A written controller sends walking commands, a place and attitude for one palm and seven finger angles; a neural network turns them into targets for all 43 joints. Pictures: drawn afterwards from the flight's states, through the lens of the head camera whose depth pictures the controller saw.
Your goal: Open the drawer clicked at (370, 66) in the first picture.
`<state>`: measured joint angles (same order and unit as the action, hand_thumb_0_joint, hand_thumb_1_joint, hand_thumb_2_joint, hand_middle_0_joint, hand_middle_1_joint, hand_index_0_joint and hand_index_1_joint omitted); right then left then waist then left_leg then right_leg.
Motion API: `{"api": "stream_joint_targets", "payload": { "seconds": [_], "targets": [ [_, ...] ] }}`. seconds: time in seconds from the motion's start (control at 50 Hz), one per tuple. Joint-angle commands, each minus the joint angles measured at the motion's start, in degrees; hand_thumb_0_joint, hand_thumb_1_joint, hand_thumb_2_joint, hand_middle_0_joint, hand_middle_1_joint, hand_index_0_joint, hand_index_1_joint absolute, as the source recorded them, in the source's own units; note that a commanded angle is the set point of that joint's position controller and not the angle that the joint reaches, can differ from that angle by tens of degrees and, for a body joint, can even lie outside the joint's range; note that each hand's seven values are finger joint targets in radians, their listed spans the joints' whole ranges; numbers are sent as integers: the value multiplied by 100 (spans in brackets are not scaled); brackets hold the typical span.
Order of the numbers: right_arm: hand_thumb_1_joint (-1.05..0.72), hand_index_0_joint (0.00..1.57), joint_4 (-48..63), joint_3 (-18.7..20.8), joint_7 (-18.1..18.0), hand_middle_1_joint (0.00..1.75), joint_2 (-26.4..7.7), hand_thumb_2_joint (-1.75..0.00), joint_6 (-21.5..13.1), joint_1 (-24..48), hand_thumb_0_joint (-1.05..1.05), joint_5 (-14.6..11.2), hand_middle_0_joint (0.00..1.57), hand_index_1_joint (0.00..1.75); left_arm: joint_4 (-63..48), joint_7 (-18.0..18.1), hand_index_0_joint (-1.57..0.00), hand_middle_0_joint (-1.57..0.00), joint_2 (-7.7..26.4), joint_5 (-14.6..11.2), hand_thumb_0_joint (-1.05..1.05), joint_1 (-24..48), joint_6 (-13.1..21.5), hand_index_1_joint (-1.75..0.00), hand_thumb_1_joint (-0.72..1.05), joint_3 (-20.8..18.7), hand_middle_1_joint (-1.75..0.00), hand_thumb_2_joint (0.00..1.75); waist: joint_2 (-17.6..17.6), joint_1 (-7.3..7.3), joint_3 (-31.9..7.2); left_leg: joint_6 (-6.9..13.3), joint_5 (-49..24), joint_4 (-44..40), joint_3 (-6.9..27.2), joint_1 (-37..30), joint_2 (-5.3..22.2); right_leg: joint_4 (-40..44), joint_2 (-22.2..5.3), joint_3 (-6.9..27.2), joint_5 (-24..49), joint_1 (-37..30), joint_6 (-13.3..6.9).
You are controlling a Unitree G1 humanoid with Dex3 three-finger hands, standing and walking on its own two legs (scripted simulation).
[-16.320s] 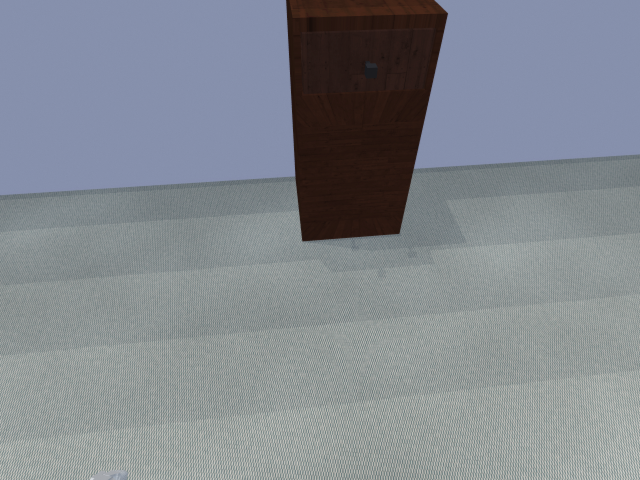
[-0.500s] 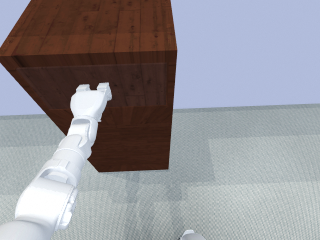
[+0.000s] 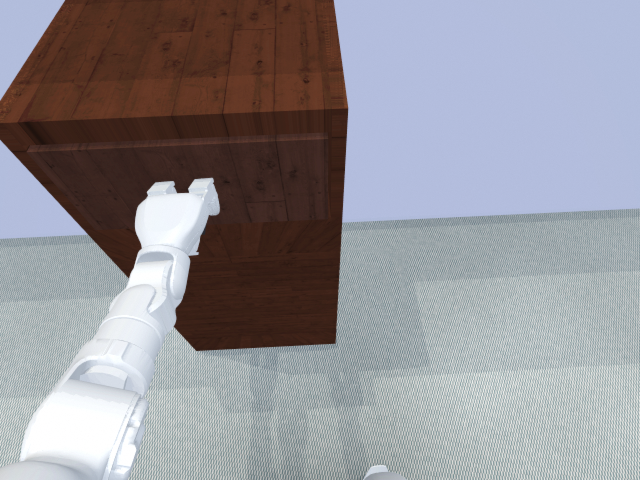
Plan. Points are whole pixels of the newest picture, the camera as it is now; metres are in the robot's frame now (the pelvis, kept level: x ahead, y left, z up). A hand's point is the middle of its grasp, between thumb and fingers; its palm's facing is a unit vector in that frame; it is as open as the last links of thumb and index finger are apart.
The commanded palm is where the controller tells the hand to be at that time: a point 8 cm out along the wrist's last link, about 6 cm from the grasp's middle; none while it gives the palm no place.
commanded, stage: pull the drawer open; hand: left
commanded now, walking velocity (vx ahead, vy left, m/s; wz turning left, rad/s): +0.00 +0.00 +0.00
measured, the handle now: (194, 210) +0.48 +0.17 +0.02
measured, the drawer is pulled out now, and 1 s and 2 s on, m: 0.01 0.14 0.26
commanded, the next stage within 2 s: none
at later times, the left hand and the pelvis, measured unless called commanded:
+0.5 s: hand (182, 277) +0.38 +0.18 +0.00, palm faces -0.01 -0.06 -1.00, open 6.2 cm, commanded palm +0.34 +0.20 +0.06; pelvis +0.01 +0.00 +0.01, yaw +0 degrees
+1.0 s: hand (173, 330) +0.31 +0.18 +0.00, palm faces +0.00 -0.08 -1.00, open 6.3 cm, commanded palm +0.27 +0.20 +0.06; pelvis +0.00 -0.01 +0.01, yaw +0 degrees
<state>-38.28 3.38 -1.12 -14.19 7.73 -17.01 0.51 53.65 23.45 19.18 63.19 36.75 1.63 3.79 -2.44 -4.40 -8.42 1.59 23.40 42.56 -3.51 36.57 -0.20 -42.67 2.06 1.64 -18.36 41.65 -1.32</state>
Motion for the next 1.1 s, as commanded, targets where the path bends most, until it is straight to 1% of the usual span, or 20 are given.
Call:
{"api": "stream_joint_targets", "payload": {
  "seconds": [0.0, 0.04, 0.08, 0.1, 0.16, 0.2, 0.26, 0.38, 0.4, 0.48, 0.62, 0.66, 0.7, 0.76, 0.8, 0.86, 0.92, 0.98, 1.0, 1.08],
  "targets": [
    [-90, 20, 581, 305, -9, 30, -722, -90, -162, -191, 0, -13, 20, 30, -1279, 306, -40, -40, 1386, -18, 0, 996, -66, -135, 90, -490, -135, 90, 324, 398, -2279, 53, -2541, -318, 11, -648, -142, 302, -40, -44, 2677, -2279, -105],
    [-90, 20, 598, 300, -2, 30, -725, -90, -159, -115, 0, -30, 20, 30, -1415, 341, -40, -40, 1380, 1, 0, 775, -120, -135, 90, -513, -135, 90, 445, 422, -2161, 51, -2483, -366, 15, -640, -138, 333, -29, -40, 2596, -2293, -109],
    [-90, 20, 617, 304, 12, 30, -720, -90, -157, -54, 0, -37, 20, 30, -1642, 377, -40, -40, 1239, 30, 0, 780, -175, -135, 90, -381, -135, 90, 329, 396, -2122, 41, -2502, -407, 30, -740, -128, 351, -30, -57, 2529, -2251, -119],
    [-90, 20, 616, 308, 14, 30, -710, -90, -151, -26, 0, -43, 20, 30, -1627, 391, -40, -40, 1263, 23, 0, 506, -237, -135, 90, -465, -135, 90, 384, 457, -2066, 41, -2534, -421, 15, -765, -127, 366, -20, -69, 2528, -2283, -125],
    [-90, 20, 662, 284, 4, 30, -702, -90, -149, 100, 0, -63, 20, 30, -1911, 387, -40, -40, 1099, 16, 0, 534, -358, -135, 90, -291, -135, 90, 385, 396, -2015, 29, -2474, -477, 40, -864, -131, 423, -24, -78, 2431, -2306, -125],
    [-90, 20, 637, 268, -26, 30, -694, -90, -151, 158, 0, -78, 20, 30, -1887, 368, -40, -40, 1164, 23, 0, 450, -431, -135, 90, -330, -135, 90, 509, 408, -1833, 41, -2354, -525, 27, -869, -135, 466, -20, -75, 2341, -2311, -116],
    [-90, 20, 701, 257, -34, 30, -667, -90, -160, 286, 0, -77, 20, 30, -2182, 326, -40, -40, 969, -4, 0, 326, -493, -135, 90, -178, -135, 90, 349, 430, -1923, 24, -2589, -539, 41, -1111, -131, 479, -22, -91, 2464, -2342, -141],
    [-90, 20, 781, 205, -59, 30, -620, -90, -183, 481, 0, -96, 20, 30, -2415, 191, -40, -40, 838, -72, 0, -130, -511, -135, 90, -101, -135, 90, 505, 479, -1668, 16, -2523, -610, 40, -1157, -149, 541, -46, -84, 2498, -2440, -118],
    [-90, 20, 790, 197, -65, 30, -618, -90, -191, 511, 0, -96, 20, 30, -2480, 183, -40, -40, 982, -85, 0, -226, -494, -135, 90, -240, -135, 90, 518, 539, -1659, 20, -2500, -622, 29, -1139, -158, 554, -48, -49, 2561, -2517, -118],
    [-90, 20, 892, 171, -75, 30, -568, -90, -199, 671, 0, -78, 20, 30, -2825, 159, -40, -40, 1045, -40, 0, -700, -444, -135, 90, -347, -135, 90, 452, 678, -1794, -5, -2630, -640, 26, -1164, -182, 507, -68, -7, 2774, -2734, -129],
    [-90, 20, 970, 158, -6, 30, -539, -90, -253, 879, 0, -62, 20, 30, -3462, 185, -40, -40, 812, -21, 0, -1288, -479, -135, 90, -197, -135, 90, 373, 688, -1617, -29, -2697, -630, 26, -1289, -166, 520, -66, 10, 2867, -2640, -140],
    [-90, 20, 986, 152, -9, 30, -547, -90, -259, 950, 0, -54, 20, 30, -3598, 202, -40, -40, 1036, -24, 0, -1589, -489, -135, 90, -439, -135, 90, 434, 780, -1698, -39, -2698, -647, 32, -1271, -172, 507, -65, 58, 2907, -2789, -152],
    [-90, 20, 997, 144, 13, 30, -521, -90, -277, 998, 0, -61, 20, 30, -3785, 200, -40, -40, 854, -37, 0, -1725, -510, -135, 90, -284, -135, 90, 390, 757, -1581, -41, -2607, -672, 26, -1294, -171, 527, -65, 44, 2800, -2716, -145],
    [-90, 20, 1020, 135, 11, 30, -525, -90, -300, 1094, 0, -45, 20, 30, -4019, 216, -40, -40, 933, -48, 0, -1969, -515, -135, 90, -372, -135, 90, 374, 805, -1567, -48, -2557, -693, 37, -1329, -169, 549, -67, 82, 2742, -2758, -157],
    [-90, 20, 1020, 119, 22, 30, -512, -90, -327, 1121, 0, -53, 20, 30, -4094, 214, -40, -40, 787, -74, 0, -2034, -532, -135, 90, -234, -135, 90, 470, 757, -1370, -43, -2340, -729, 47, -1265, -176, 583, -65, 60, 2527, -2679, -143],
    [-90, 20, 1022, 105, -5, 30, -507, -90, -356, 1236, 0, -54, 20, 30, -4228, 234, -40, -40, 943, -73, 0, -2207, -519, -135, 90, -394, -135, 90, 433, 803, -1325, -43, -2157, -762, 45, -1283, -189, 643, -60, 101, 2289, -2685, -152],
    [-90, 20, 986, 83, -9, 30, -482, -90, -384, 1271, 0, -52, 20, 30, -4172, 238, -40, -40, 736, -30, 0, -2196, -535, -135, 90, -169, -135, 90, 414, 749, -1080, -41, -1969, -785, 60, -1271, -186, 668, -40, 46, 1956, -2458, -153],
    [-90, 20, 1001, 88, -13, 30, -483, -90, -414, 1314, 0, -40, 20, 30, -4397, 253, -40, -40, 781, -23, 0, -2204, -506, -135, 90, -182, -135, 90, 263, 790, -1272, -41, -1911, -779, 65, -1390, -187, 667, -49, 71, 1799, -2484, -162],
    [-90, 20, 982, 82, -16, 30, -473, -90, -433, 1314, 0, -39, 20, 30, -4367, 245, -40, -40, 714, -42, 0, -2188, -511, -135, 90, -110, -135, 90, 425, 745, -1167, -31, -1843, -762, 64, -1340, -196, 693, -51, 75, 1800, -2467, -143],
    [-90, 20, 997, 46, -38, 30, -469, -90, -451, 1402, 0, -45, 20, 30, -4405, 221, -40, -40, 875, -80, 0, -2413, -484, -135, 90, -273, -135, 90, 479, 818, -1082, -33, -1645, -824, 71, -1212, -222, 735, -74, 145, 1666, -2579, -133]
  ]
}}
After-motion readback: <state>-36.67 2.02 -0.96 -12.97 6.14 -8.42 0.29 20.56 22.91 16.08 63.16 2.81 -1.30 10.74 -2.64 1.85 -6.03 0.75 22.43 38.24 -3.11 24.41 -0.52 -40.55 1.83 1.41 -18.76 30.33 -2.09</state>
